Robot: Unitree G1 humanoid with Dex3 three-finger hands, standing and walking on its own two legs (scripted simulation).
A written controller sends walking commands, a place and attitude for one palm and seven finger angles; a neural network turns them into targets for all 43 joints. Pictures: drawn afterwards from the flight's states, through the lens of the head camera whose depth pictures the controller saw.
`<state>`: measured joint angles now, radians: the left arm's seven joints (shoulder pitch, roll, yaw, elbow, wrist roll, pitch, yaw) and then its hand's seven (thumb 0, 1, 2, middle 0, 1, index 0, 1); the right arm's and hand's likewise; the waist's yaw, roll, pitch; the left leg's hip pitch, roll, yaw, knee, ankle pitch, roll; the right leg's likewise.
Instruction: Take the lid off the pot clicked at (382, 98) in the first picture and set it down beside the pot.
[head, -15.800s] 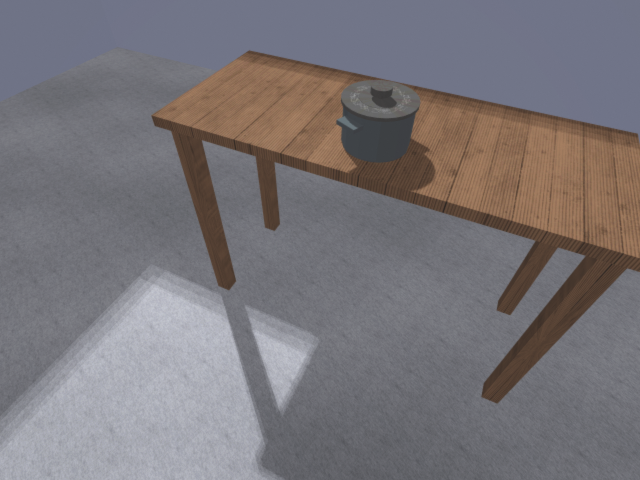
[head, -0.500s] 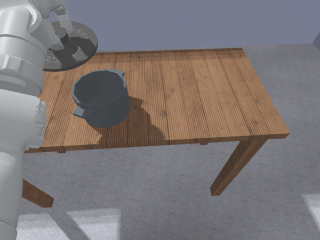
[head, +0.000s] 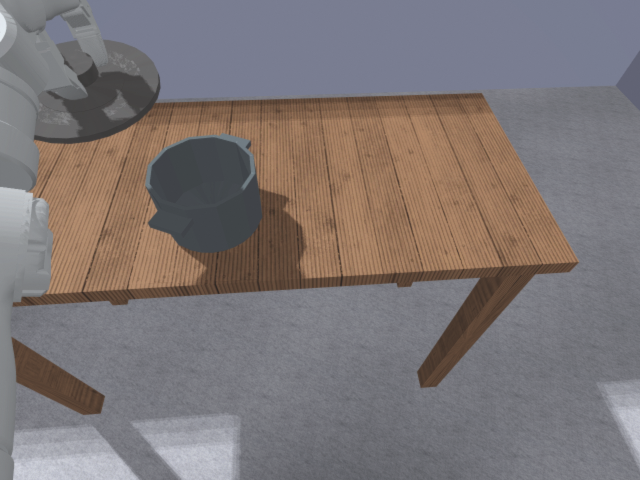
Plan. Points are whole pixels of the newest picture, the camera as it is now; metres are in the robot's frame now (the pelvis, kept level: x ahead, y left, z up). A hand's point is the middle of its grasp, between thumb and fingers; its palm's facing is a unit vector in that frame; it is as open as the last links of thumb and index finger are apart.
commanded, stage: move the lid sideways beside the pot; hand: left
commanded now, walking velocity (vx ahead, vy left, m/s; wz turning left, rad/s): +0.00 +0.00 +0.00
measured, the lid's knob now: (73, 70) +0.53 +0.24 +0.24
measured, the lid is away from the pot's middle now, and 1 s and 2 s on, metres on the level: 0.10 0.22 0.24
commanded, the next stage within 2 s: lower the lid onto the table in 1.74 s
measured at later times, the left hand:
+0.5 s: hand out of the picture +0.49 +0.30 +0.26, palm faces -0.27 -0.12 -0.96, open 7.7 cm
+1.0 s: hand out of the picture +0.47 +0.34 +0.26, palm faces -0.26 -0.17 -0.95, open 7.7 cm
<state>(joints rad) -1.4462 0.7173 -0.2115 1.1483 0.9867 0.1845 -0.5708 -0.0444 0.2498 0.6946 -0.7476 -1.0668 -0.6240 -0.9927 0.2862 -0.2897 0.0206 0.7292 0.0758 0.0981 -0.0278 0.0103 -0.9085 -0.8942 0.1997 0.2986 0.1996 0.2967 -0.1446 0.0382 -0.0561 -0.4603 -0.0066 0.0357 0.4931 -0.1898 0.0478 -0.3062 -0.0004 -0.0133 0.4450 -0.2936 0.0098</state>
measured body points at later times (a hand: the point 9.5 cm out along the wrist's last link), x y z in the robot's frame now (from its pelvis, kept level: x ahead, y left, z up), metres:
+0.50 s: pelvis +0.00 +0.01 +0.00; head +0.07 +0.01 +0.44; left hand +0.50 +0.30 +0.31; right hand +0.03 -0.27 -0.12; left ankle +0.03 +0.09 -0.74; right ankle -0.05 -0.13 -0.74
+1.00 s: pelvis +0.00 +0.00 +0.00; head +0.07 +0.01 +0.44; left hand +0.48 +0.35 +0.31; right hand +0.02 -0.28 -0.12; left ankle +0.03 +0.09 -0.74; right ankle -0.05 -0.13 -0.74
